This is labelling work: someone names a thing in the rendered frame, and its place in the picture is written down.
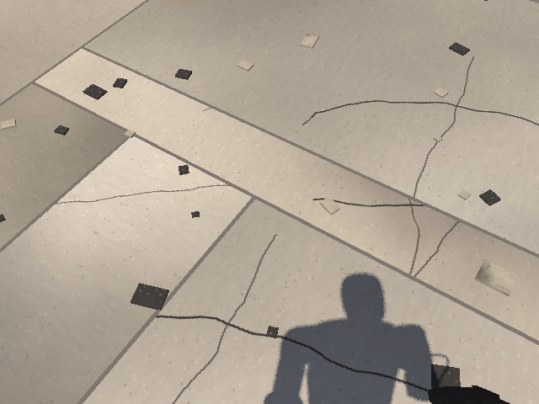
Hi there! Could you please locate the right robot hand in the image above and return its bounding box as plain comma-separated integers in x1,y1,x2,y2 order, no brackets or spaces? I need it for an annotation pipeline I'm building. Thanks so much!
428,385,510,404

